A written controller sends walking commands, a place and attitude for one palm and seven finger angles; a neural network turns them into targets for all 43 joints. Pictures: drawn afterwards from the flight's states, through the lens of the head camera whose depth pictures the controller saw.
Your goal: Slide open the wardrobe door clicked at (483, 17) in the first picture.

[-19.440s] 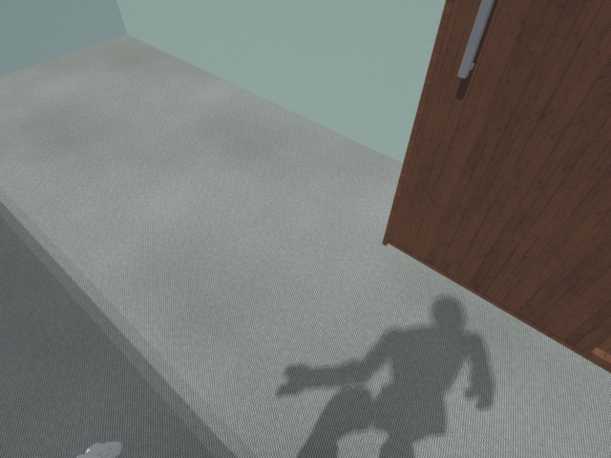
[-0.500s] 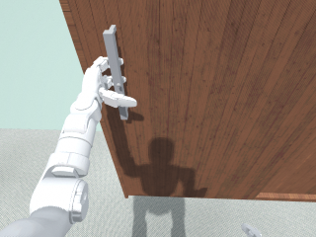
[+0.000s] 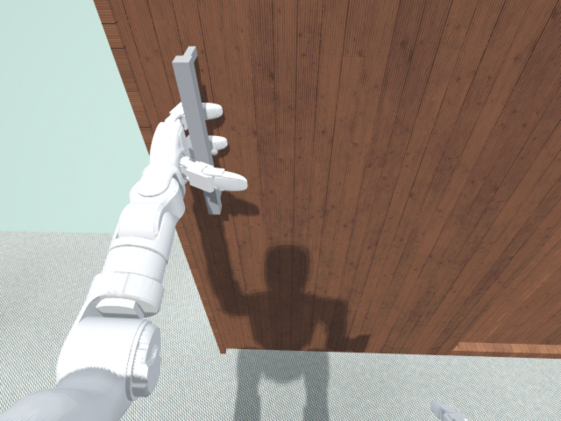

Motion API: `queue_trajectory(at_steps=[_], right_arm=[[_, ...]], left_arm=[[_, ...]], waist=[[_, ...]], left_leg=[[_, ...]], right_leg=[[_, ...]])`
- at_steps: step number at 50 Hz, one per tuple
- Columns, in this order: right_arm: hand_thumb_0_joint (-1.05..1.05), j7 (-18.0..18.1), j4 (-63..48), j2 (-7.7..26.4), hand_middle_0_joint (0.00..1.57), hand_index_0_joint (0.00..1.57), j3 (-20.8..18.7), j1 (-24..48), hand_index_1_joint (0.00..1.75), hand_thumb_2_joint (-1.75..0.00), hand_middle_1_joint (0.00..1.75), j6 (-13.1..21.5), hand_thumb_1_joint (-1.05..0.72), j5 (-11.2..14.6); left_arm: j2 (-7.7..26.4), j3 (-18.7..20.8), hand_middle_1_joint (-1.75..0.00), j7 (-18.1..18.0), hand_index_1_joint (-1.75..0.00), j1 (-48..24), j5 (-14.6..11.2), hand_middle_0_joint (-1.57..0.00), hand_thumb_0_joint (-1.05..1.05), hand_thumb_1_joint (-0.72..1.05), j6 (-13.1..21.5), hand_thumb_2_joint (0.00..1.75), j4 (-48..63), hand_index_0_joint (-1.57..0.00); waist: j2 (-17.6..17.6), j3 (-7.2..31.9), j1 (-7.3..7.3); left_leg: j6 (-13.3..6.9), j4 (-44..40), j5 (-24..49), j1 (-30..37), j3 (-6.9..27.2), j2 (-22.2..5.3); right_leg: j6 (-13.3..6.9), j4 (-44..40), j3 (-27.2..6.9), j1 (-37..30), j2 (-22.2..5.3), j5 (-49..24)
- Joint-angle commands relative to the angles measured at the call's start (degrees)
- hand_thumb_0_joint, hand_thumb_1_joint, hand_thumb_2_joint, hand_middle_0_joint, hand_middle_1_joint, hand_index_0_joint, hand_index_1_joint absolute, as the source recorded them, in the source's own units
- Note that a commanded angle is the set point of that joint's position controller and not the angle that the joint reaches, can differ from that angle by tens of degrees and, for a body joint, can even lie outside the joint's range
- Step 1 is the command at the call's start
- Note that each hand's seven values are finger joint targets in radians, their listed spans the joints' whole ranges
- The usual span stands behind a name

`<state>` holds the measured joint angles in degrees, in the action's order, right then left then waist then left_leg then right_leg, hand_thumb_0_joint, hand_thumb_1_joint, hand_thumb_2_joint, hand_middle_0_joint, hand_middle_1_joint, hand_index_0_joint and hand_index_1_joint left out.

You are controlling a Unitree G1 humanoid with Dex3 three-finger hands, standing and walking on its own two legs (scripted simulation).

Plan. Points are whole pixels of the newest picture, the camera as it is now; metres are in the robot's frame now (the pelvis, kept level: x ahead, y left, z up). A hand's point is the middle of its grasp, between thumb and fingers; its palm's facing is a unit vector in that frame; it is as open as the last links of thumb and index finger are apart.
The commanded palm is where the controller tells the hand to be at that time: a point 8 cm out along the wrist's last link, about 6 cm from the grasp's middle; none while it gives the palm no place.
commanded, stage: slide the fingers in behind the handle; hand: left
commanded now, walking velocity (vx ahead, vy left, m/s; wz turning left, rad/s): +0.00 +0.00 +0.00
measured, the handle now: (204, 140) +0.48 +0.13 +0.17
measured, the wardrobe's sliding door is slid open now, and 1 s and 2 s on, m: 0.00 0.00 0.00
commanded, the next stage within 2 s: grip the handle and tug to test in 0.54 s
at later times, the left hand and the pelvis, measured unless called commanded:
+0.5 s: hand (212, 154) +0.43 +0.11 +0.19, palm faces +0.00 -1.00 +0.00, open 14.0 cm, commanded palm +0.40 +0.16 +0.19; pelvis +0.00 +0.00 +0.00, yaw +0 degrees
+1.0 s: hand (213, 154) +0.43 +0.11 +0.19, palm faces +0.00 -1.00 +0.00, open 10.9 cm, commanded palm +0.41 +0.16 +0.19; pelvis -0.01 +0.01 +0.00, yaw +0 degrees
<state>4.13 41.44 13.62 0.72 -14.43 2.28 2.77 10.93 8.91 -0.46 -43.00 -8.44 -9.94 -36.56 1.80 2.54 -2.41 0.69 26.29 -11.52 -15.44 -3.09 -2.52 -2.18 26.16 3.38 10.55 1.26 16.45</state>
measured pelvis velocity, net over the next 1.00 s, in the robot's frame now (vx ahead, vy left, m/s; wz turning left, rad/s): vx -0.01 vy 0.01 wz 0.00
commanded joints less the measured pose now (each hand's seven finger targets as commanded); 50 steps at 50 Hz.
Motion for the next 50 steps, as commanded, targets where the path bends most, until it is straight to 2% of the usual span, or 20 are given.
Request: queue_trajectory(at_steps=[1,2,8,10,12,15,18,20,21,23,25,28,32,33,36,38,40,43,48,50], right_arm=[[0.0,0.55,-7.58,6.88,0.2,0.2,-2.27,4.05,0.3,-0.9,0.3,2.6,-0.9,0.3],[0.0,0.53,-7.64,6.96,0.2,0.2,-2.38,3.95,0.3,-0.9,0.3,2.64,-0.9,0.29],[0.0,0.69,-7.66,7.18,0.2,0.2,-2.42,4.36,0.3,-0.9,0.3,2.46,-0.9,0.13],[0.0,0.61,-7.72,6.69,0.2,0.2,-2.27,4.89,0.3,-0.9,0.3,2.49,-0.9,0.36],[0.0,0.66,-7.47,6.75,0.2,0.2,-2.29,4.97,0.3,-0.9,0.3,2.57,-0.9,0.35],[0.0,0.81,-7.25,6.88,0.2,0.2,-2.17,4.97,0.3,-0.9,0.3,2.47,-0.9,0.28],[0.0,0.81,-7.12,7.27,0.2,0.2,-2.26,4.6,0.3,-0.9,0.3,2.49,-0.9,-0.02],[0.0,0.72,-7.24,6.88,0.2,0.2,-2.17,4.71,0.3,-0.9,0.3,2.64,-0.9,0.07],[0.0,0.65,-7.28,6.69,0.2,0.2,-2.16,4.55,0.3,-0.9,0.3,2.69,-0.9,0.05],[0.0,0.54,-7.35,7.24,0.2,0.2,-2.3,4.32,0.3,-0.9,0.3,2.68,-0.9,-0.11],[0.0,0.6,-7.34,7.1,0.2,0.2,-2.07,4.69,0.3,-0.9,0.3,2.58,-0.9,0.14],[0.0,0.58,-7.46,7.17,0.2,0.2,-2.15,4.58,0.3,-0.9,0.3,2.58,-0.9,-0.01],[0.0,0.61,-7.18,6.9,0.2,0.2,-2.21,4.27,0.3,-0.9,0.3,3.03,-0.9,0.1],[0.0,0.68,-7.41,7.33,0.2,0.2,-2.35,4.29,0.3,-0.9,0.3,2.93,-0.9,0.04],[0.0,0.61,-6.91,6.95,0.2,0.2,-2.2,4.2,0.3,-0.9,0.3,3.15,-0.9,0.17],[0.0,0.61,-6.82,7.36,0.2,0.2,-2.34,3.81,0.3,-0.9,0.3,3.08,-0.9,0.03],[0.0,0.47,-7.1,6.94,0.2,0.2,-2.38,4.2,0.3,-0.9,0.3,3.3,-0.9,0.13],[0.0,0.51,-6.67,7.26,0.2,0.2,-2.45,3.74,0.3,-0.9,0.3,3.1,-0.9,0.06],[0.0,0.42,-6.46,7.33,0.2,0.2,-2.42,3.68,0.3,-0.9,0.3,3.07,-0.9,-0.13],[0.0,0.34,-6.56,6.91,0.2,0.2,-2.39,3.89,0.3,-0.9,0.3,3.33,-0.9,-0.01]], left_arm=[[7.94,0.53,-1.2,-0.2,-1.2,-28.03,-0.1,-0.3,0.0,-0.5,3.86,0.3,13.93,-0.3],[8.69,0.95,-1.2,-0.4,-1.2,-28.75,0.0,-0.3,0.0,-0.5,4.04,0.3,15.1,-0.3],[9.22,1.38,-1.2,-0.38,-1.2,-26.35,-0.17,-0.3,0.0,-0.5,4.05,0.3,16.46,-0.3],[6.87,-0.35,-1.2,-0.46,-1.2,-26.86,-0.18,-0.3,0.0,-0.5,3.7,0.3,16.69,-0.3],[6.59,-0.55,-1.2,-0.6,-1.2,-27.9,-0.23,-0.3,0.0,-0.5,3.1,0.3,16.36,-0.3],[6.87,-0.5,-1.2,-0.87,-1.2,-30.0,-0.22,-0.3,0.0,-0.5,2.74,0.3,15.27,-0.3],[8.42,0.86,-1.2,-1.02,-1.2,-28.78,-0.19,-0.3,0.0,-0.5,3.24,0.3,14.26,-0.3],[8.12,0.61,-1.2,-0.93,-1.2,-29.7,-0.19,-0.3,0.0,-0.5,3.81,0.3,14.83,-0.3],[6.46,-0.54,-1.2,-0.85,-1.2,-29.25,-0.11,-0.3,0.0,-0.5,4.0,0.3,14.63,-0.3],[7.51,0.39,-1.2,-0.88,-1.2,-27.64,-0.12,-0.3,0.0,-0.5,3.96,0.3,13.31,-0.3],[8.61,1.06,-1.2,-0.87,-1.2,-28.94,-0.25,-0.3,0.0,-0.5,3.78,0.3,13.08,-0.3],[8.22,0.7,-1.2,-0.99,-1.2,-29.06,0.04,-0.3,0.0,-0.5,4.01,0.3,13.07,-0.3],[7.67,0.11,-1.2,-0.68,-1.2,-31.17,-0.26,-0.3,0.0,-0.5,4.58,0.3,13.76,-0.3],[8.81,0.91,-1.21,-0.73,-1.21,-29.52,-0.23,-0.3,0.0,-0.45,4.83,0.32,14.02,-0.3],[7.36,-0.24,-1.23,-0.73,-1.23,-30.9,-0.32,-0.32,0.0,-0.31,4.76,0.38,13.69,-0.32],[7.7,0.11,-1.24,-0.98,-1.24,-30.2,-0.07,-0.33,0.0,-0.22,4.54,0.42,12.73,-0.33],[6.77,-0.54,-1.25,-0.98,-1.25,-30.39,-0.18,-0.34,0.0,-0.13,4.68,0.46,14.92,-0.34],[6.19,-1.02,-1.27,-1.32,-1.27,-30.19,0.17,-0.35,0.0,0.01,4.26,0.52,12.53,-0.35],[7.09,0.06,-1.31,-2.1,-1.31,-29.79,0.26,-0.38,0.0,0.25,4.25,0.62,11.66,-0.38],[6.02,-0.7,-1.32,-2.06,-1.32,-30.99,0.17,-0.39,0.0,0.34,4.64,0.66,12.75,-0.39]], waist=[[-4.78,15.39,0.11],[-3.7,16.21,0.36],[-4.13,16.94,0.92],[-4.49,15.5,0.52],[-4.07,15.19,0.07],[-4.28,14.41,-0.26],[-3.99,15.89,0.56],[-3.8,16.2,0.29],[-4.3,16.32,0.15],[-4.72,16.05,0.62],[-5.55,15.13,0.35],[-3.58,14.95,0.3],[-4.08,15.83,-0.2],[-3.18,16.6,0.48],[-3.44,15.91,-0.34],[-3.96,15.51,-0.12],[-2.64,17.32,0.08],[-3.36,15.08,-0.47],[-3.8,15.1,0.1],[-4.34,15.71,-0.24]], left_leg=[[-3.02,0.05,11.77,10.26,1.46,3.06],[-2.87,0.06,11.79,10.65,1.61,3.01],[-3.05,-0.18,13.02,11.48,1.55,3.1],[-3.0,-0.25,12.16,11.22,1.58,3.03],[-2.94,-0.2,11.22,11.41,1.74,3.0],[-2.98,-0.36,10.25,11.09,1.98,2.96],[-2.88,-0.47,10.86,11.32,2.06,3.04],[-2.87,-0.31,11.26,11.33,2.03,2.96],[-2.82,-0.27,11.82,11.57,2.15,2.92],[-2.83,-0.35,11.91,11.39,2.19,2.97],[-2.87,-0.48,10.02,10.22,2.1,2.96],[-2.84,-0.58,9.79,10.85,2.13,2.88],[-2.78,-0.27,10.0,11.05,2.23,2.77],[-2.71,-0.49,10.55,11.5,2.31,2.72],[-2.7,-0.31,10.32,11.54,2.33,2.63],[-2.69,-0.57,10.41,11.49,2.51,2.6],[-2.71,-0.24,11.43,12.25,2.29,2.65],[-2.6,-0.57,10.7,11.95,2.59,2.47],[-2.6,-0.66,10.48,11.31,2.55,2.49],[-2.68,-0.37,10.27,11.46,2.43,2.48]], right_leg=[[2.41,-3.61,-2.8,-0.43,0.55,-22.57],[2.17,-3.57,-2.84,-0.44,0.65,-21.84],[2.27,-3.61,-2.81,-1.97,0.55,-23.35],[2.2,-3.86,-2.55,-0.71,0.75,-22.25],[2.16,-4.08,-2.56,0.38,0.86,-20.63],[2.14,-4.34,-2.67,1.06,0.78,-18.91],[1.93,-4.15,-2.59,-0.17,0.69,-18.91],[1.85,-3.93,-2.62,-0.01,0.69,-19.6],[1.73,-3.61,-2.3,0.03,0.87,-20.08],[1.8,-3.72,-2.23,-0.44,0.87,-20.03],[1.98,-4.13,-2.55,0.38,0.77,-18.38],[1.88,-4.33,-2.55,0.62,0.75,-17.21],[1.76,-4.08,-2.46,1.24,1.05,-17.52],[1.6,-3.95,-2.39,0.12,0.97,-17.38],[1.63,-4.18,-2.34,1.4,1.12,-17.3],[1.62,-4.17,-2.04,1.07,1.14,-16.84],[1.49,-3.89,-2.26,0.86,1.18,-18.17],[1.5,-4.18,-1.8,1.64,1.29,-16.59],[1.49,-4.19,-1.95,1.27,1.21,-16.36],[1.56,-4.1,-2.02,1.84,1.34,-16.44]])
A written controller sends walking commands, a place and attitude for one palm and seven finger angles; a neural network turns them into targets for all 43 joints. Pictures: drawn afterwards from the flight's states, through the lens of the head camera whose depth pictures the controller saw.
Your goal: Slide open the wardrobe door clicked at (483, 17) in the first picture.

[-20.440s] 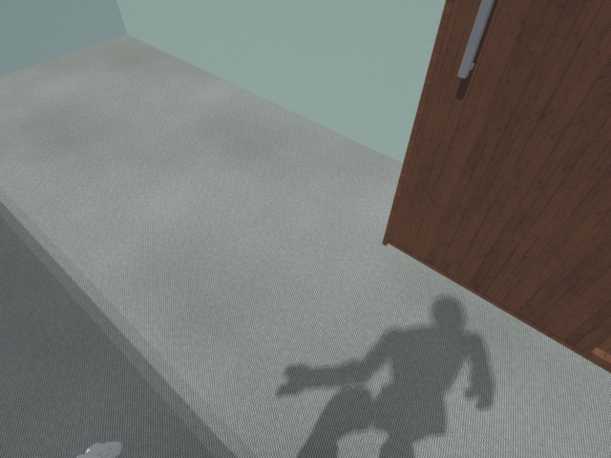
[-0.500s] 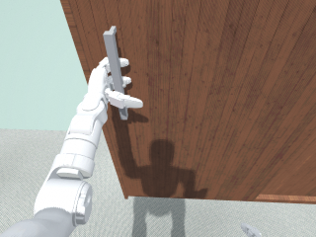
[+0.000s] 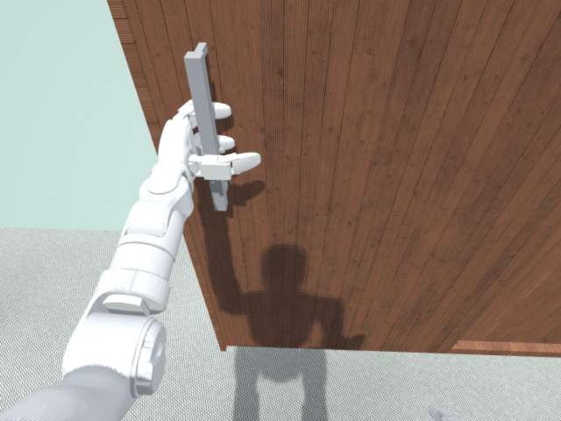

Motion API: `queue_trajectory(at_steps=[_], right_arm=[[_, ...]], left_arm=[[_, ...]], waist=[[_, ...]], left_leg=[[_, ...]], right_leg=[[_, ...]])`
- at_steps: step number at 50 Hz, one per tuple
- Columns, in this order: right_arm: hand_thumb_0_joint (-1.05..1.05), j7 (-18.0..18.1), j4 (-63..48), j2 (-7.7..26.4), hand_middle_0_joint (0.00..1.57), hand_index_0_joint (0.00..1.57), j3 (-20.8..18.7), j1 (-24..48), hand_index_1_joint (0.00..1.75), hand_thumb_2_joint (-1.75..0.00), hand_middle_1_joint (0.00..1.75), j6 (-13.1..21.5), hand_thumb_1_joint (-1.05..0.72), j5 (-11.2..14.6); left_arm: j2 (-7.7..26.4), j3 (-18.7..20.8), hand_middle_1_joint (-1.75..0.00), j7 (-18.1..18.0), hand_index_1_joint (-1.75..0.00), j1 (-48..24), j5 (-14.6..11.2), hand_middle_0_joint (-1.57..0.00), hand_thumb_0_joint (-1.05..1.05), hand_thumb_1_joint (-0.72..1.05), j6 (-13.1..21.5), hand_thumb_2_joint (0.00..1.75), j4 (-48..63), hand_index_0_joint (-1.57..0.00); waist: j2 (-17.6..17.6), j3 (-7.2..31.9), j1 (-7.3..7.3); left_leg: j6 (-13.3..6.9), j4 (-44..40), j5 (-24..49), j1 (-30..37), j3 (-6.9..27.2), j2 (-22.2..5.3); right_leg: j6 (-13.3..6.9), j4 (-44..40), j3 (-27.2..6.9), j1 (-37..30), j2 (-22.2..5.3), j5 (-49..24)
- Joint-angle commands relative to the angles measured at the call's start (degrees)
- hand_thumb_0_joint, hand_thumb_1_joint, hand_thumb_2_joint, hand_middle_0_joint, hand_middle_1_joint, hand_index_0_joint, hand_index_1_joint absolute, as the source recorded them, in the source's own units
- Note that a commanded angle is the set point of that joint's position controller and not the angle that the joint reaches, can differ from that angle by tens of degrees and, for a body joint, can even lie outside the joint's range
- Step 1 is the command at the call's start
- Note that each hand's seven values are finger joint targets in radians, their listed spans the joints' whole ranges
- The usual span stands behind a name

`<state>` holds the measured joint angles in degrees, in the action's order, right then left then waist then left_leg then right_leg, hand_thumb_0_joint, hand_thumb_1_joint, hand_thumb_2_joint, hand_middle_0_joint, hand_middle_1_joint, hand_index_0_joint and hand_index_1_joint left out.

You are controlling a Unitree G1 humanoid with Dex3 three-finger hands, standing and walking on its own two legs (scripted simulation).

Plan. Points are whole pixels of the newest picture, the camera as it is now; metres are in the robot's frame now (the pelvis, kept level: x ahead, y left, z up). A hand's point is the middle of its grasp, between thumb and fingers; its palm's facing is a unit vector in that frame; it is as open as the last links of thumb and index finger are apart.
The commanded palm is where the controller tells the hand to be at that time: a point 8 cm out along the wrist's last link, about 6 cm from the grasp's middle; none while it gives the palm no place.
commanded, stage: grip the handle and tug to test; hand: left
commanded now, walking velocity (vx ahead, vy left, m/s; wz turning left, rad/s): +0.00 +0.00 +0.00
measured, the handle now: (212, 137) +0.49 +0.12 +0.17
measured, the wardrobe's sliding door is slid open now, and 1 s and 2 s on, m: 0.00 0.00 0.00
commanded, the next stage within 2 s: tug the door sideways, standing still in 1.06 s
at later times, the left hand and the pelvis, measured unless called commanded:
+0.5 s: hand (221, 149) +0.44 +0.10 +0.19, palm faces +0.01 -1.00 +0.00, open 5.4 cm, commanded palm +0.42 +0.14 +0.19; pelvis +0.00 +0.00 +0.00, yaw +0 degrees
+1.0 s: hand (222, 150) +0.44 +0.09 +0.19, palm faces +0.01 -1.00 +0.00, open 5.5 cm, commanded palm +0.39 +0.14 +0.19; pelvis +0.02 -0.01 +0.00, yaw -1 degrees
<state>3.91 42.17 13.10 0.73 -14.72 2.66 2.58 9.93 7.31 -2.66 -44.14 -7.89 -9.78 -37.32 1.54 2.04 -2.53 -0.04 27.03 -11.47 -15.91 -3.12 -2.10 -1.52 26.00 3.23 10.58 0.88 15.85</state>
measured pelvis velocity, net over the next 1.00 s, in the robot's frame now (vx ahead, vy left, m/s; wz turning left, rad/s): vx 0.02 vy -0.01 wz -0.02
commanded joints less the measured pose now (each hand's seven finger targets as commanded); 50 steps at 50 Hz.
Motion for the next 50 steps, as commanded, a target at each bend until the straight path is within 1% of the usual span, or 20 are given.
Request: queue_trajectory(at_steps=[1,3,7,9,12,18,21,23,27,30,31,32,33,34,39,41,43,46,48,50], right_arm=[[0.0,0.6,-7.08,7.55,0.2,0.2,-2.32,3.94,0.3,-0.9,0.3,2.91,-0.9,0.1],[0.0,0.77,-7.09,8.05,0.2,0.2,-2.42,3.7,0.3,-0.9,0.3,2.76,-0.9,-0.08],[0.0,0.52,-7.43,7.33,0.2,0.2,-2.4,3.88,0.3,-0.9,0.3,3.02,-0.9,0.21],[0.0,0.44,-7.62,7.76,0.2,0.2,-2.5,3.6,0.3,-0.9,0.3,3.02,-0.9,0.12],[0.0,0.36,-7.56,7.26,0.2,0.2,-2.44,3.96,0.3,-0.9,0.3,2.94,-0.9,0.34],[0.0,0.45,-7.8,7.8,0.2,0.2,-2.6,4.16,0.3,-0.9,0.3,2.71,-0.9,0.18],[0.0,0.62,-7.23,7.52,0.2,0.2,-2.41,4.03,0.3,-0.9,0.3,2.56,-0.9,0.24],[0.0,0.61,-7.65,7.81,0.2,0.2,-2.54,4.21,0.3,-0.9,0.3,2.48,-0.9,0.11],[0.0,0.62,-7.17,7.34,0.2,0.2,-2.23,4.16,0.3,-0.9,0.3,2.46,-0.9,0.24],[0.0,0.56,-7.49,7.48,0.2,0.2,-2.33,4.26,0.3,-0.9,0.3,2.55,-0.9,0.18],[0.0,0.52,-7.6,7.26,0.2,0.2,-2.29,4.28,0.3,-0.9,0.3,2.64,-0.9,0.21],[0.0,0.52,-7.47,7.3,0.2,0.2,-2.38,4.23,0.3,-0.9,0.3,2.66,-0.9,0.23],[0.0,0.48,-7.85,7.64,0.2,0.2,-2.44,4.24,0.3,-0.9,0.3,2.52,-0.9,0.08],[0.0,0.35,-8.3,7.31,0.2,0.2,-2.33,4.82,0.3,-0.9,0.3,2.72,-0.9,0.3],[0.0,0.21,-9.24,7.17,0.2,0.2,-2.34,5.85,0.3,-0.9,0.3,2.61,-0.9,0.55],[0.0,0.34,-9.21,7.29,0.2,0.2,-2.34,5.77,0.3,-0.9,0.3,2.39,-0.9,0.52],[0.0,0.43,-9.86,7.56,0.2,0.2,-2.54,6.43,0.3,-0.9,0.3,2.13,-0.9,0.43],[0.0,0.13,-10.59,6.74,0.2,0.2,-2.42,7.24,0.3,-0.9,0.3,2.19,-0.9,0.61],[0.0,0.13,-11.1,7.36,0.2,0.2,-2.56,7.71,0.3,-0.9,0.3,1.68,-0.9,0.5],[0.0,0.13,-11.55,7.13,0.2,0.2,-2.44,8.34,0.3,-0.9,0.3,1.37,-0.9,0.59]], left_arm=[[7.92,1.51,-1.33,0.2,-1.33,-30.1,-0.43,-0.4,0.0,0.39,4.42,0.68,12.52,-0.4],[9.81,2.55,-1.34,0.39,-1.34,-30.23,-0.24,-0.41,0.0,0.48,4.68,0.72,12.36,-0.41],[7.56,1.01,-1.37,0.79,-1.37,-30.01,-0.38,-0.43,0.0,0.67,5.14,0.8,13.5,-0.43],[8.84,2.19,-1.38,0.87,-1.38,-28.29,-0.64,-0.44,0.0,0.76,5.15,0.84,13.69,-0.44],[5.81,-0.06,-1.4,1.03,-1.4,-28.16,-0.62,-0.45,0.0,0.9,4.69,0.9,13.93,-0.45],[7.27,0.77,-1.4,0.82,-1.4,-27.06,-0.55,-0.45,0.0,0.9,4.01,0.9,15.0,-0.45],[7.08,0.63,-1.4,1.04,-1.4,-29.34,-0.5,-0.45,0.0,0.9,3.56,0.9,13.7,-0.45],[7.92,1.16,-1.4,1.05,-1.4,-28.16,-0.38,-0.45,0.0,0.9,3.65,0.9,14.46,-0.45],[6.71,0.25,-1.4,1.0,-1.4,-31.05,-0.5,-0.45,0.0,0.9,3.56,0.9,13.41,-0.45],[7.29,0.64,-1.4,0.98,-1.4,-30.02,-0.44,-0.45,0.0,0.9,3.98,0.9,14.22,-0.45],[5.7,-0.45,-1.4,1.11,-1.4,-30.31,-0.55,-0.45,0.0,0.9,4.02,0.9,14.39,-0.45],[6.51,0.06,-1.4,1.1,-1.4,-30.11,-0.51,-0.45,0.0,0.9,4.03,0.9,13.68,-0.45],[6.57,0.21,-1.4,1.13,-1.4,-27.9,-0.42,-0.45,0.0,0.9,4.17,0.9,13.74,-0.45],[5.56,-0.67,-1.4,1.23,-1.4,-28.08,-0.6,-0.45,0.0,0.9,4.43,0.9,15.68,-0.45],[3.93,-1.8,-1.4,1.87,-1.4,-24.03,-1.04,-0.45,0.0,0.9,3.83,0.9,18.31,-0.45],[5.36,-0.62,-1.4,1.93,-1.4,-22.54,-1.03,-0.45,0.0,0.9,3.11,0.9,18.8,-0.45],[6.43,0.55,-1.4,1.99,-1.4,-19.33,-1.13,-0.45,0.0,0.9,2.56,0.9,20.64,-0.45],[3.02,-1.75,-1.4,2.2,-1.4,-16.56,-1.37,-0.45,0.0,0.9,1.46,0.9,25.58,-0.45],[4.91,0.22,-1.4,2.25,-1.4,-10.78,-1.49,-0.45,0.0,0.9,0.25,0.9,26.54,-0.45],[5.71,0.75,-1.4,2.47,-1.4,-10.67,-1.56,-0.45,0.0,0.9,-0.56,0.9,30.7,-0.45]], waist=[[-4.49,15.64,-0.26],[-3.73,16.36,0.02],[-2.28,17.68,-0.06],[-3.83,17.96,0.43],[-3.76,16.45,-0.22],[-3.73,17.17,0.34],[-4.98,15.37,-0.49],[-3.11,16.87,0.33],[-3.65,15.3,-0.99],[-3.47,17.22,-0.23],[-3.84,17.35,-0.5],[-4.3,16.8,-0.54],[-3.35,17.31,0.33],[-2.44,17.68,0.15],[-3.72,17.33,0.78],[-4.9,17.63,1.2],[-3.43,18.44,2.26],[-3.0,19.24,2.37],[-3.72,19.45,3.78],[-4.9,19.68,3.63]], left_leg=[[-1.96,-1.08,9.94,11.38,2.43,2.04],[-1.99,-1.26,9.91,11.4,2.43,2.18],[-1.84,-0.82,11.33,12.13,2.28,2.18],[-1.95,-0.93,12.55,11.99,2.45,2.14],[-1.9,-0.9,11.39,11.95,2.16,2.18],[-2.04,-1.01,12.33,12.62,2.26,2.27],[-2.18,-0.8,11.33,11.64,2.25,2.34],[-2.09,-0.85,11.92,12.34,2.31,2.5],[-2.11,-0.59,10.43,11.61,2.37,2.47],[-2.06,-0.47,11.77,12.3,2.5,2.46],[-2.15,-0.35,12.07,12.39,2.43,2.56],[-2.05,-0.38,11.38,11.95,2.5,2.46],[-2.04,-0.63,12.1,12.36,2.5,2.57],[-2.12,-0.54,12.65,12.79,2.4,2.53],[-2.16,-0.76,13.78,13.03,1.97,2.46],[-2.15,-1.12,13.81,12.81,1.92,2.39],[-2.08,-1.26,15.33,13.67,1.68,2.43],[-2.01,-0.99,18.15,14.79,1.3,2.44],[-1.88,-1.29,20.07,14.72,1.16,2.45],[-1.97,-1.33,21.46,14.84,0.91,2.31]], right_leg=[[0.98,-4.02,-1.98,1.99,1.65,-15.97],[0.98,-4.04,-2.15,0.9,1.44,-15.76],[0.76,-3.6,-2.1,0.89,1.63,-17.69],[0.79,-3.46,-1.91,-0.18,1.61,-19.09],[0.92,-3.86,-1.8,1.01,1.82,-18.23],[0.95,-3.85,-1.91,-0.16,1.68,-19.1],[1.12,-3.96,-1.97,1.28,1.7,-18.81],[1.01,-3.75,-2.13,0.15,1.48,-18.95],[1.15,-4.09,-2.13,2.0,1.51,-17.69],[0.98,-3.46,-2.06,0.97,1.48,-18.92],[1.04,-3.36,-2.04,1.03,1.55,-19.57],[1.1,-3.51,-2.02,1.26,1.57,-18.83],[0.94,-3.3,-1.88,0.06,1.47,-19.13],[0.94,-3.26,-2.02,0.32,1.4,-19.96],[1.08,-3.33,-1.84,-0.91,1.53,-22.06],[1.0,-3.49,-1.79,-1.62,1.67,-22.17],[0.96,-3.43,-1.86,-3.35,1.51,-23.57],[0.92,-3.09,-1.59,-4.02,1.66,-27.33],[0.9,-2.93,-1.36,-6.36,1.5,-29.75],[1.23,-2.84,-1.6,-7.01,1.33,-33.0]])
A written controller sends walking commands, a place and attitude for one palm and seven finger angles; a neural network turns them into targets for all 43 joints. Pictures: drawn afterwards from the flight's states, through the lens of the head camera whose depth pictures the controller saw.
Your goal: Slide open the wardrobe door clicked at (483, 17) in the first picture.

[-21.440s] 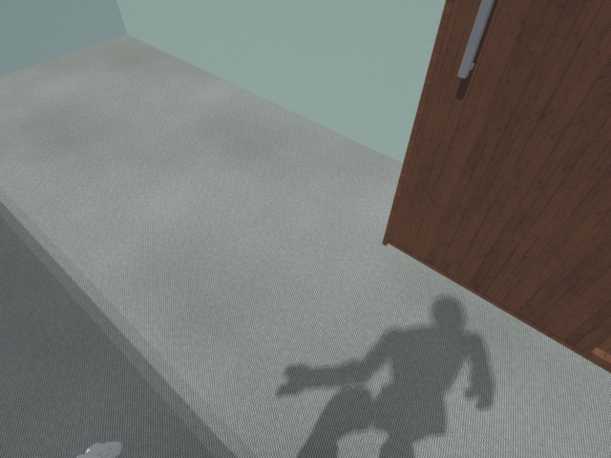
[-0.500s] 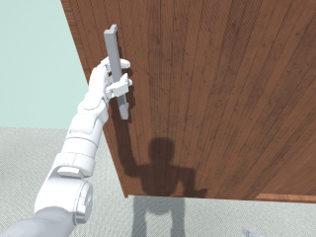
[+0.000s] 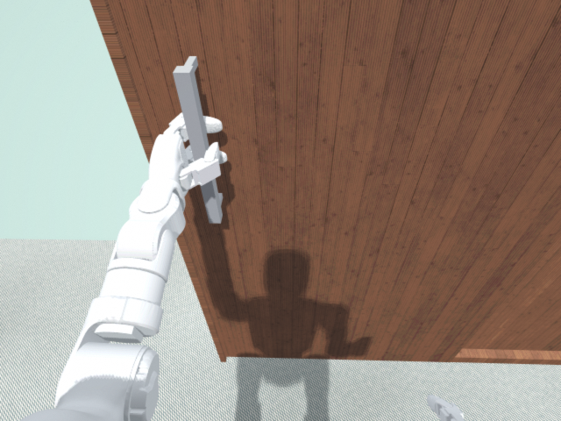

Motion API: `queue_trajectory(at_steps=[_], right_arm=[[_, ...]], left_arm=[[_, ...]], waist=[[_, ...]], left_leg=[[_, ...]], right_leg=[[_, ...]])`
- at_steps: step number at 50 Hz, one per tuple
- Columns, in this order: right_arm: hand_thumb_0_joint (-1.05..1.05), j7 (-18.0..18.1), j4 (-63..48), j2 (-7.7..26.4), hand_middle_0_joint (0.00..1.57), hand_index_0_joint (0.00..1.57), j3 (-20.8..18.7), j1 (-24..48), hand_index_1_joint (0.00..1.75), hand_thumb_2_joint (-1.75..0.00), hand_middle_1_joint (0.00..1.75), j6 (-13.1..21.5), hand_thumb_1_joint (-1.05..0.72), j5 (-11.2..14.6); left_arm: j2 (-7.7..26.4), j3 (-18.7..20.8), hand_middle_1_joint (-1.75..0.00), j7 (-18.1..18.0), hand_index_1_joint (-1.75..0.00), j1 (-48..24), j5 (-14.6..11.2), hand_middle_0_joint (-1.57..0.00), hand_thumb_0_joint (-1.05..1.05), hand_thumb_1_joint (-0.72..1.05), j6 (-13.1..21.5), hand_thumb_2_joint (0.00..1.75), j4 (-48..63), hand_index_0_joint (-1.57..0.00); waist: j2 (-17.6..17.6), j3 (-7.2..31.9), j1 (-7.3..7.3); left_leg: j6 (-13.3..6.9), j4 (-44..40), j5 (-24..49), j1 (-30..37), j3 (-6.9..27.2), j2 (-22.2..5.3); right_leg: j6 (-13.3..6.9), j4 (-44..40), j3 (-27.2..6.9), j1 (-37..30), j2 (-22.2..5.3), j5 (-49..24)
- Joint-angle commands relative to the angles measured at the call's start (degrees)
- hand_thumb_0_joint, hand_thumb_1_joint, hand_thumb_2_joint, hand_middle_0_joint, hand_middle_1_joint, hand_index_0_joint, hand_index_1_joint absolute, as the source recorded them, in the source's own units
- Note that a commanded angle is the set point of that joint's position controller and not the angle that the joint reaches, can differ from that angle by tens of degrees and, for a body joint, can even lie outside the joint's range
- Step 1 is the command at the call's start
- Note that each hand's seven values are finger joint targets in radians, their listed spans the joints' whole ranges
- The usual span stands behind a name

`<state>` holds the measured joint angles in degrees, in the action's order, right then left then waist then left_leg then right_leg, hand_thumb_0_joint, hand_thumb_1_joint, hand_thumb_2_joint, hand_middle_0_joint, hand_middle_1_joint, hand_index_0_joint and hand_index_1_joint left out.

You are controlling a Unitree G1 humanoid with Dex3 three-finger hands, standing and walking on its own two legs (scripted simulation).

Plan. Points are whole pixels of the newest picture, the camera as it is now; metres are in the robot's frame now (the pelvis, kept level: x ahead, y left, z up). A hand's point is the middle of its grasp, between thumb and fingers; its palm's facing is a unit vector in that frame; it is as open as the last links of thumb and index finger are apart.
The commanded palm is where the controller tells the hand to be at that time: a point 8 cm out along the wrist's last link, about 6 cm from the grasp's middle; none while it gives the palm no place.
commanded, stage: grip the handle and tug to test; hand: left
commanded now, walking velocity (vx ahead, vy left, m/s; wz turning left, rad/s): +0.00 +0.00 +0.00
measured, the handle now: (205, 150) +0.47 +0.13 +0.17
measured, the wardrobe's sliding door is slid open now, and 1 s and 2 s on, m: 0.00 0.00 0.01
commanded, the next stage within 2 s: tug the door sideways, standing still in 0.06 s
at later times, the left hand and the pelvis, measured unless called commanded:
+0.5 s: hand (214, 164) +0.41 +0.11 +0.19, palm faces +0.07 -1.00 -0.02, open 5.6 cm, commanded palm +0.39 +0.12 +0.18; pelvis +0.01 +0.00 +0.00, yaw +3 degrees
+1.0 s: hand (216, 166) +0.41 +0.10 +0.18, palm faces +0.09 -0.99 -0.06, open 5.8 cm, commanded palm +0.39 +0.10 +0.18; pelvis -0.02 +0.01 +0.00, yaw +4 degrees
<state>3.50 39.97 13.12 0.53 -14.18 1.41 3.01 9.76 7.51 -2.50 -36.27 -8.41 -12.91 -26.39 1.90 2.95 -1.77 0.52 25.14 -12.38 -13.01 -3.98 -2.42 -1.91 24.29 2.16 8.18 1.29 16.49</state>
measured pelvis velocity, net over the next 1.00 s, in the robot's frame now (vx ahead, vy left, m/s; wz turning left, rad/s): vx -0.02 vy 0.01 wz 0.08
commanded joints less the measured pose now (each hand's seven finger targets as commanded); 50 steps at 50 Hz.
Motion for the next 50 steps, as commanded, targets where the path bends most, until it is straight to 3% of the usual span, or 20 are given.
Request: queue_trajectory(at_steps=[1,7,8,11,13,16,21,31,36,41,50], right_arm=[[0.0,0.45,-9.85,6.78,0.2,0.2,-2.24,8.34,0.3,-0.9,0.3,2.45,-0.9,0.15],[0.0,0.38,-11.23,6.74,0.2,0.2,-1.98,10.0,0.3,-0.9,0.3,0.73,-0.9,-0.06],[0.0,0.46,-11.41,7.18,0.2,0.2,-1.96,10.4,0.3,-0.9,0.3,0.2,-0.9,-0.21],[0.0,1.06,-9.13,6.87,0.2,0.2,-1.71,9.82,0.3,-0.9,0.3,-0.39,-0.9,-0.24],[0.0,1.03,-8.61,6.73,0.2,0.2,-1.92,9.37,0.3,-0.9,0.3,-0.45,-0.9,-0.33],[0.0,0.9,-7.85,6.4,0.2,0.2,-2.06,8.69,0.3,-0.9,0.3,-0.43,-0.9,-0.62],[0.0,0.66,-7.28,5.96,0.2,0.2,-2.19,8.41,0.3,-0.9,0.3,-0.13,-0.9,-1.03],[0.0,0.16,-6.04,5.38,0.2,0.2,-1.76,8.09,0.3,-0.9,0.3,1.96,-0.9,-0.74],[0.0,-0.18,-4.69,5.39,0.2,0.2,-1.92,6.84,0.3,-0.9,0.3,3.76,-0.9,-0.85],[0.0,-0.39,-3.46,5.73,0.2,0.2,-2.15,5.74,0.3,-0.9,0.3,5.19,-0.9,-0.94],[0.0,-0.66,-2.34,6.02,0.2,0.2,-2.16,5.02,0.3,-0.9,0.3,7.11,-0.9,-0.74]], left_arm=[[4.6,-0.25,-1.4,2.56,-1.4,-16.01,-0.99,-0.45,0.0,0.9,1.97,0.9,21.74,-0.45],[6.51,2.05,-1.4,2.72,-1.4,-8.32,-1.19,-0.45,0.0,0.9,-1.95,0.9,29.31,-0.45],[8.42,4.01,-1.4,2.59,-1.4,-5.51,-1.17,-0.45,0.0,0.9,-2.66,0.9,28.82,-0.45],[6.65,1.05,-1.4,1.72,-1.4,-20.15,-0.86,-0.45,0.0,0.9,-4.1,0.9,26.57,-0.45],[3.3,-1.54,-1.4,0.57,-1.4,-22.72,-0.25,-0.45,0.0,0.9,-4.94,0.9,25.52,-0.45],[0.2,-3.73,-1.4,-0.55,-1.4,-23.9,0.23,-0.45,0.0,0.9,-5.1,0.9,23.59,-0.45],[-3.98,-8.1,-1.4,-0.77,-1.4,-28.73,0.75,-0.45,0.0,0.9,-2.57,0.9,22.84,-0.45],[-10.42,-14.28,-1.4,-0.42,-1.4,-36.67,0.22,-0.45,0.0,0.9,1.9,0.9,14.61,-0.45],[-13.39,-17.02,-1.4,-1.13,-1.4,-40.95,0.14,-0.45,0.0,0.9,4.08,0.9,12.1,-0.45],[-12.96,-16.8,-1.4,-1.53,-1.4,-43.64,-0.13,-0.45,0.0,0.9,5.87,0.9,10.14,-0.45],[-13.41,-16.94,-1.4,-2.02,-1.4,-45.92,-0.31,-0.45,0.0,0.9,8.14,0.9,5.48,-0.45]], waist=[[-4.0,19.58,3.31],[-5.51,19.76,4.23],[-4.56,18.98,4.94],[-4.83,14.81,1.03],[-1.13,14.82,0.47],[-3.01,16.8,0.02],[-3.3,19.63,-0.93],[-2.56,16.57,-2.31],[-3.08,17.47,-3.29],[-2.97,18.67,-3.58],[-2.57,16.98,-3.73]], left_leg=[[-2.5,0.66,23.67,12.61,1.45,2.73],[-2.26,0.8,28.31,12.91,1.03,2.66],[-2.23,0.76,28.64,12.81,0.84,2.67],[-2.37,1.31,26.3,12.88,1.37,2.64],[-2.29,2.29,27.92,14.84,1.72,2.6],[-2.19,3.23,29.93,15.48,2.82,2.56],[-2.33,3.87,30.42,17.06,3.62,2.63],[-2.1,3.1,20.21,15.38,5.31,2.54],[-1.96,3.13,17.71,15.81,6.14,2.45],[-1.72,3.14,16.2,15.45,6.57,2.6],[-1.35,2.67,12.6,14.56,7.12,2.41]], right_leg=[[1.65,-0.81,-0.58,-5.34,0.82,-35.52],[2.4,-0.05,-0.51,-8.6,0.02,-44.87],[2.5,0.02,-0.76,-9.22,-0.26,-45.97],[2.4,-0.8,-0.78,-4.21,0.29,-41.11],[1.84,-0.76,-0.75,-2.02,0.6,-38.18],[1.5,0.1,-0.23,-1.21,0.67,-38.05],[1.35,0.81,-0.16,-0.69,0.54,-37.28],[0.78,-0.01,0.35,4.21,1.08,-25.09],[0.72,0.03,0.75,6.23,1.32,-21.7],[0.6,0.16,0.9,6.95,1.48,-19.92],[0.5,-0.08,1.13,9.58,1.7,-15.08]])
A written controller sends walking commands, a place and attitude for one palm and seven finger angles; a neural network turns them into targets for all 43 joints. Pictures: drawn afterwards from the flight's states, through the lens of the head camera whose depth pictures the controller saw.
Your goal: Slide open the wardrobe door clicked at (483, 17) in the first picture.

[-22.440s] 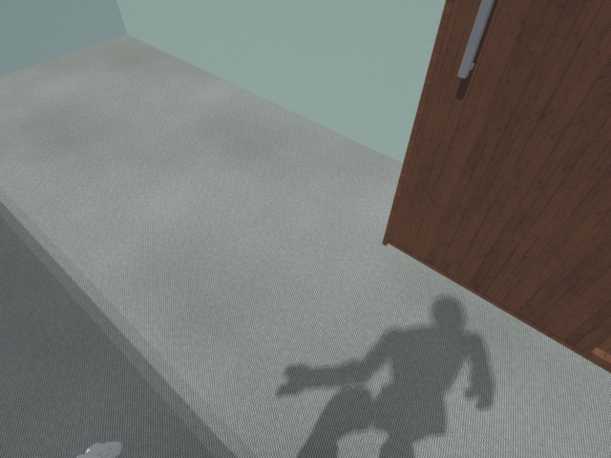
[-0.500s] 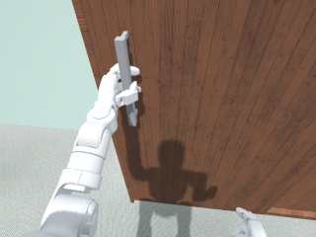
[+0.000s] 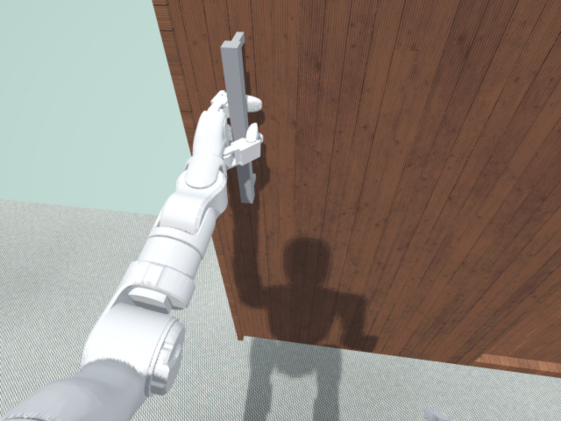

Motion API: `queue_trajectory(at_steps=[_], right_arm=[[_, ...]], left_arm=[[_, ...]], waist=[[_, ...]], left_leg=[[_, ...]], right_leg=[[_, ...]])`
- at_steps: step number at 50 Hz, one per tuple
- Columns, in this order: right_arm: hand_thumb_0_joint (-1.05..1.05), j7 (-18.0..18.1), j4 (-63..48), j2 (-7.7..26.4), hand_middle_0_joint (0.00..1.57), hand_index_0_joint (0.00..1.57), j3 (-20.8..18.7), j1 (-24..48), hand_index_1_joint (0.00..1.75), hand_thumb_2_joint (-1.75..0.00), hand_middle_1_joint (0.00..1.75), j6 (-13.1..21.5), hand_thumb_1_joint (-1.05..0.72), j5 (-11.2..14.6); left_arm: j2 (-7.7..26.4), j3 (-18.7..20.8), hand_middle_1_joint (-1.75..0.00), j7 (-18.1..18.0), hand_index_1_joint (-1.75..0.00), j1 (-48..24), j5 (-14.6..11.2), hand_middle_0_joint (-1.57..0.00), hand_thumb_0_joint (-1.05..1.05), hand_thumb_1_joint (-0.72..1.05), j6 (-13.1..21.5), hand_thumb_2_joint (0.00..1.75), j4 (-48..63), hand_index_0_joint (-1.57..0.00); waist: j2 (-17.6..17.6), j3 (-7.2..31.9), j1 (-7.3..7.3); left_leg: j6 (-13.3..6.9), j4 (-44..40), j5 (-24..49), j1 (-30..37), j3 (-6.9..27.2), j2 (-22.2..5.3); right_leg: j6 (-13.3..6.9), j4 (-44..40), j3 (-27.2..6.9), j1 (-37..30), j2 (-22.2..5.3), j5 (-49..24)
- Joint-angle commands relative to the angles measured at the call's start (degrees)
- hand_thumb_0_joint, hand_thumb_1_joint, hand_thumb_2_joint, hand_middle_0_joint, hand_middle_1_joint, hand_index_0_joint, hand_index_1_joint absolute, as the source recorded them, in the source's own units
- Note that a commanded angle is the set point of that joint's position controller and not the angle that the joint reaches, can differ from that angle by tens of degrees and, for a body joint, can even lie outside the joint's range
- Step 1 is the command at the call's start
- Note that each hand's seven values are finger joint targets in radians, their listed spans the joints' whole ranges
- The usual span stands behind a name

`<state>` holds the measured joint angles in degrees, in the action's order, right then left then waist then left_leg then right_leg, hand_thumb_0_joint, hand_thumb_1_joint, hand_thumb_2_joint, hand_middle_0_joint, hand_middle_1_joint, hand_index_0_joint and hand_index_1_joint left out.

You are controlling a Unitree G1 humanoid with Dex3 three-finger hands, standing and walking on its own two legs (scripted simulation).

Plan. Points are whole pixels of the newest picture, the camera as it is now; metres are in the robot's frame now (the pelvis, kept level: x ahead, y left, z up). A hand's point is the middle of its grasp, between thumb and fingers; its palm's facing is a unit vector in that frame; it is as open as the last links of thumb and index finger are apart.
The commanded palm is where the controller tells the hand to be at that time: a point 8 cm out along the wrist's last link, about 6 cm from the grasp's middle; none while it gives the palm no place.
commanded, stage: step sideways, sliding the door along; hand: left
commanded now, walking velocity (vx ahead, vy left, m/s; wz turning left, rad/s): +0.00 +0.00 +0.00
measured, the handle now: (244, 128) +0.50 +0.09 +0.18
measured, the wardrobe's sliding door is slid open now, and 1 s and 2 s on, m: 0.00 0.01 0.14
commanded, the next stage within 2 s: none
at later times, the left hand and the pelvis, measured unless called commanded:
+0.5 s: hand (257, 148) +0.44 +0.06 +0.18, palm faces +0.08 -0.99 -0.09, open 6.1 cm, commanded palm +0.42 +0.05 +0.19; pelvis +0.01 -0.05 -0.01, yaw +2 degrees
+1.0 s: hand (267, 144) +0.46 +0.05 +0.18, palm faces +0.39 -0.92 -0.04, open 6.5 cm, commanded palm +0.41 +0.01 +0.17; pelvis +0.08 -0.16 -0.01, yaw +7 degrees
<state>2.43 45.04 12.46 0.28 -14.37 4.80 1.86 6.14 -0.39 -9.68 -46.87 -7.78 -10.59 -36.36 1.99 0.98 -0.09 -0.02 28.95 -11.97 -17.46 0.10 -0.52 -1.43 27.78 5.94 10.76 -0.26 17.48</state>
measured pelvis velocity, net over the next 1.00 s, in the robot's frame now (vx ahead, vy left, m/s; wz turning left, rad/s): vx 0.08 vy -0.16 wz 0.12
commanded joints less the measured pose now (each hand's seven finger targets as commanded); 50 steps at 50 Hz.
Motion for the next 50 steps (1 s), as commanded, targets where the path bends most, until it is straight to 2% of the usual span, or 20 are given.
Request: queue_trajectory(at_steps=[1,3,4,6,11,15,17,19,21,25,26,27,28,30,36,41,44,46,48,50], right_arm=[[0.0,0.36,-7.31,6.64,0.2,0.2,-1.86,5.13,0.3,-0.9,0.3,3.88,-0.9,0.37],[0.0,0.37,-7.26,7.11,0.2,0.2,-1.93,4.71,0.3,-0.9,0.3,4.04,-0.9,0.22],[0.0,2.07,-7.93,10.42,0.2,0.2,-1.94,5.16,0.3,-0.9,0.3,2.57,-0.9,-0.66],[0.0,2.56,-9.49,6.85,0.2,0.2,-0.76,7.29,0.3,-0.9,0.3,1.67,-0.9,-0.32],[0.0,4.13,-11.95,7.1,0.2,0.2,-0.85,9.24,0.3,-0.9,0.3,1.19,-0.9,-0.63],[0.0,3.33,-13.07,7.32,0.2,0.2,-1.2,9.44,0.3,-0.9,0.3,0.01,-0.9,0.16],[0.0,3.09,-13.69,6.64,0.2,0.2,-1.11,9.96,0.3,-0.9,0.3,-0.7,-0.9,0.66],[0.0,3.56,-13.37,6.02,0.2,0.2,-1.65,13.0,0.3,-0.9,0.3,-0.49,-0.9,1.13],[0.0,3.25,-12.3,4.85,0.2,0.2,-1.52,12.11,0.3,-0.9,0.3,0.24,-0.9,-0.21],[0.0,3.06,-13.69,3.71,0.2,0.2,-1.26,12.03,0.3,-0.9,0.3,-0.44,-0.9,-0.89],[0.0,2.98,-14.12,5.46,0.2,0.2,-2.47,11.11,0.3,-0.9,0.3,-0.86,-0.9,-0.87],[0.0,2.01,-16.06,8.19,0.2,0.2,-3.84,11.23,0.3,-0.9,0.3,-1.24,-0.9,-0.33],[0.0,-0.46,-18.06,9.24,0.2,0.2,-3.75,13.58,0.3,-0.9,0.3,-2.46,-0.9,0.5],[0.0,-1.78,-18.03,7.83,0.2,0.2,-4.25,14.84,0.3,-0.9,0.3,-2.85,-0.9,0.01],[0.0,-2.08,-20.53,7.44,0.2,0.2,-4.65,15.41,0.3,-0.9,0.3,-2.49,-0.9,1.16],[0.0,-2.11,-22.1,6.47,0.2,0.2,-3.65,14.82,0.3,-0.9,0.3,-0.86,-0.9,1.58],[0.0,-0.9,-21.38,2.76,0.2,0.2,-2.51,15.11,0.3,-0.9,0.3,0.81,-0.9,1.41],[0.0,0.68,-20.49,2.37,0.2,0.2,-2.66,15.22,0.3,-0.9,0.3,2.14,-0.9,0.97],[0.0,1.5,-18.98,2.29,0.2,0.2,-1.94,15.76,0.3,-0.9,0.3,3.49,-0.9,0.94],[0.0,1.27,-19.03,2.89,0.2,0.2,-2.33,15.68,0.3,-0.9,0.3,2.78,-0.9,1.02]], left_arm=[[-9.91,-9.21,-1.4,5.11,-1.4,-35.3,-0.82,-0.45,0.0,0.9,5.93,0.9,14.99,-0.45],[-8.64,-8.39,-1.4,4.87,-1.4,-36.53,-0.73,-0.45,0.0,0.9,6.41,0.9,15.42,-0.45],[17.89,8.18,-1.4,3.45,-1.4,-28.94,1.99,-0.45,0.0,0.9,10.44,0.9,12.29,-0.45],[4.74,-1.99,-1.4,5.02,-1.4,-30.36,1.59,-0.45,0.0,0.9,13.95,0.9,16.23,-0.45],[3.88,-4.38,-1.4,5.36,-1.4,-30.74,0.39,-0.45,0.0,0.9,16.57,0.9,22.62,-0.45],[2.73,-5.59,-1.4,5.64,-1.4,-29.39,0.71,-0.45,0.0,0.9,16.54,0.9,26.51,-0.45],[2.72,-6.32,-1.4,5.65,-1.4,-28.87,1.92,-0.45,0.0,0.9,16.27,0.9,27.52,-0.45],[4.73,-3.87,-1.4,5.23,-1.4,-27.83,2.41,-0.45,0.0,0.9,15.55,0.9,26.6,-0.45],[0.57,-7.29,-1.4,5.62,-1.4,-29.11,3.13,-0.45,0.0,0.9,17.7,0.9,31.45,-0.45],[-3.76,-12.39,-1.4,5.7,-1.4,-28.79,3.85,-0.45,0.0,0.9,20.89,0.9,39.57,-0.45],[-3.58,-13.09,-1.4,6.14,-1.4,-27.43,3.07,-0.45,0.0,0.9,21.37,0.9,41.93,-0.45],[-6.59,-15.75,-1.4,7.01,-1.4,-26.44,1.82,-0.45,0.0,0.9,21.16,0.9,45.13,-0.45],[-8.83,-16.37,-1.4,7.87,-1.4,-25.08,1.22,-0.45,0.0,0.9,20.03,0.9,42.54,-0.45],[-6.84,-15.05,-1.4,8.28,-1.4,-28.1,2.33,-0.45,0.0,0.9,20.34,0.9,47.98,-0.45],[-5.06,-15.27,-1.4,7.81,-1.4,-22.49,3.31,-0.45,0.0,0.9,19.49,0.9,52.69,-0.45],[-1.58,-12.46,-1.4,6.8,-1.4,-15.03,3.26,-0.45,0.0,0.9,19.39,0.9,55.13,-0.45],[3.37,-10.54,-1.4,5.48,-1.4,-9.81,5.09,-0.45,0.0,0.9,19.11,0.9,57.45,-0.45],[5.72,-8.07,-1.4,4.67,-1.4,-5.21,4.76,-0.45,0.0,0.9,19.38,0.9,63.24,-0.45],[2.13,-10.03,-1.4,3.49,-1.4,-4.91,3.82,-0.45,0.0,0.9,19.45,0.9,69.55,-0.45],[-0.8,-12.98,-1.4,3.42,-1.4,-3.59,3.59,-0.45,0.0,0.9,20.45,0.9,72.4,-0.45]], waist=[[-1.54,18.83,-5.42],[-1.76,19.53,-5.25],[-5.86,16.34,-0.58],[-4.88,15.58,-2.11],[7.73,15.33,-2.24],[6.0,18.2,-1.91],[-3.28,19.2,-1.19],[-19.64,10.69,1.09],[-10.55,11.46,0.64],[-7.31,18.58,-1.27],[-3.98,22.05,-2.41],[9.41,24.99,-2.45],[6.38,24.7,-0.96],[-1.91,18.79,-1.8],[12.83,21.0,-1.76],[15.16,19.43,-1.41],[-7.12,19.67,-0.72],[-21.24,20.49,2.39],[-18.47,22.75,0.92],[-12.03,24.45,-0.97]], left_leg=[[-0.7,-1.26,11.52,18.92,2.97,0.52],[-0.69,-1.33,12.13,19.41,3.25,0.53],[-3.16,-0.57,12.05,11.13,3.26,-4.53],[-2.95,-2.04,1.65,10.36,2.4,-5.36],[-10.14,-6.71,-2.23,16.02,21.12,-18.39],[-8.35,3.32,18.33,16.12,13.46,-18.03],[-4.0,13.63,10.32,1.35,2.97,-11.44],[0.61,33.12,-18.22,-17.1,-1.88,-1.58],[1.15,35.54,-20.46,-18.77,-1.34,-2.37],[0.99,0.53,0.29,2.06,-7.45,-2.99],[-2.97,-2.75,23.93,21.72,-0.79,-10.05],[-11.78,2.38,59.05,38.55,18.44,-26.36],[-13.66,3.07,57.25,39.18,21.76,-31.92],[-13.08,0.79,44.46,31.03,18.34,-31.8],[-6.31,1.48,42.14,27.07,-0.75,-22.32],[-1.92,7.95,45.94,26.21,-3.25,-19.56],[1.41,23.49,7.38,3.74,-7.42,-7.07],[2.67,31.4,-22.6,-9.08,-4.53,-1.12],[1.67,21.82,-20.39,-10.93,-2.75,-2.34],[0.83,-0.12,11.23,8.83,-5.14,-6.7]], right_leg=[[-0.02,-3.59,-2.69,7.35,3.21,-15.42],[-0.07,-3.49,-2.59,6.84,3.09,-15.51],[2.21,-3.48,-3.77,5.04,-0.6,-8.72],[2.0,-2.11,-4.03,4.01,-1.93,-3.61],[0.6,15.59,-5.37,13.83,1.78,9.74],[-0.36,6.49,-6.12,5.03,1.05,5.1],[-3.17,-2.32,-11.43,-9.63,-5.38,-6.72],[-11.3,-8.22,-28.39,-14.62,-16.61,-23.61],[-11.75,-1.5,-23.68,-20.57,-17.17,-49.92],[-5.29,14.66,-9.58,-19.01,-10.43,-60.59],[0.11,23.34,-6.34,-2.57,-6.89,-48.73],[4.27,37.81,-7.35,19.75,0.15,-5.51],[0.83,46.79,-14.87,23.86,-1.35,14.62],[1.45,43.97,-14.35,26.74,-3.97,13.6],[2.57,23.55,-3.15,13.91,-2.59,3.52],[2.74,7.68,-0.03,5.47,0.57,-4.55],[-1.26,1.52,-10.65,-14.68,-12.32,-62.71],[-5.19,7.29,-17.77,-21.47,-16.71,-80.89],[-6.8,11.94,-17.24,-25.08,-17.7,-79.67],[-1.55,18.14,-9.57,-13.47,-11.99,-63.28]])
